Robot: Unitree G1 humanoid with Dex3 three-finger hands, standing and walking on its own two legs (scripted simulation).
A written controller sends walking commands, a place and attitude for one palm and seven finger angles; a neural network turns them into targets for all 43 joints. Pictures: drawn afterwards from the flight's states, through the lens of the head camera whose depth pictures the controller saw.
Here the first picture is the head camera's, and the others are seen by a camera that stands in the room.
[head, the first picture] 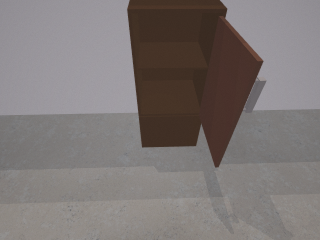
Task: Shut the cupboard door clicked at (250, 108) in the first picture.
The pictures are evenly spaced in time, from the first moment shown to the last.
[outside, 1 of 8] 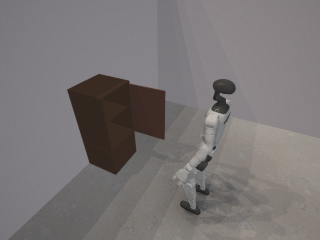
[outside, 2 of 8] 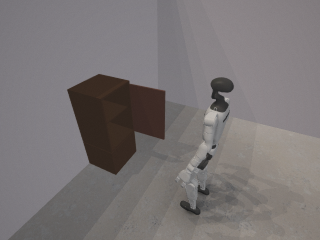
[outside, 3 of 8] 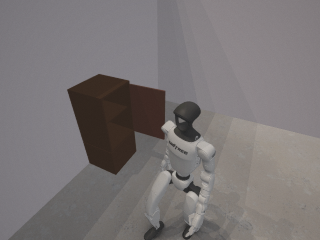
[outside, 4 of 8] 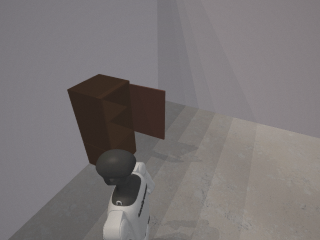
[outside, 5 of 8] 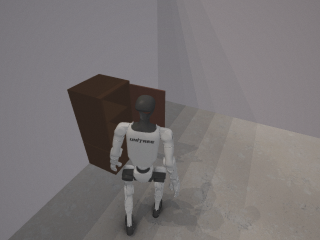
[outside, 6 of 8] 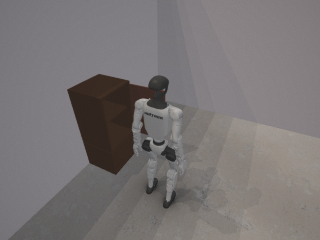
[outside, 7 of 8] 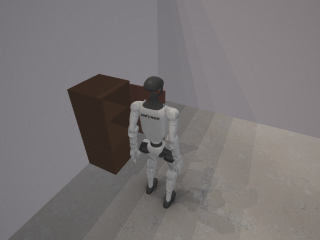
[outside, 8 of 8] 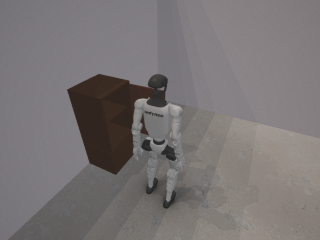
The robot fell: no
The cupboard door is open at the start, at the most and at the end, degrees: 93 93 93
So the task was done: no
